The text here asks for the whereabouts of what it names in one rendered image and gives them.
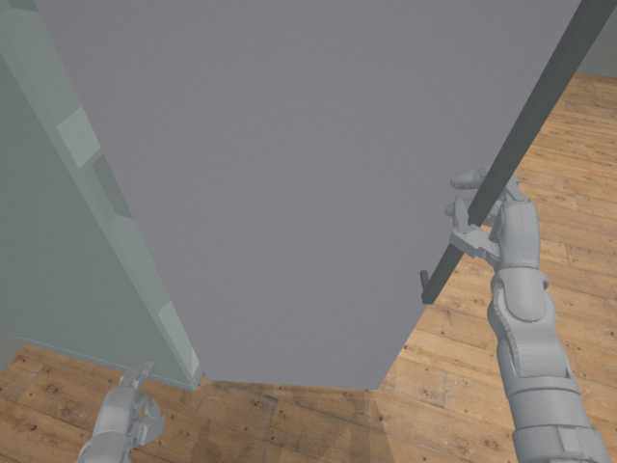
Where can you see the handle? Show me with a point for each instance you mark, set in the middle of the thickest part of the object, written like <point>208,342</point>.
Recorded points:
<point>587,22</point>

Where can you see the fridge door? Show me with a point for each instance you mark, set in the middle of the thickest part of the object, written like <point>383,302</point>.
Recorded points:
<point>288,162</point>

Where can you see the robot right forearm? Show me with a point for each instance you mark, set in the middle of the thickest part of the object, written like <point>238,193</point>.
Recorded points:
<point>551,423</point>

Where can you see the robot left forearm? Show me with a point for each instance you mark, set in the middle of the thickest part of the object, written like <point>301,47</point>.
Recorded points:
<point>106,447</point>

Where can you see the robot right hand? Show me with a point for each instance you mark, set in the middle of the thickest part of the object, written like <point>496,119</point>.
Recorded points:
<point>514,222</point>

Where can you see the robot left hand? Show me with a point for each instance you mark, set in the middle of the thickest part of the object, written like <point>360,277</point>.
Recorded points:
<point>122,404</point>

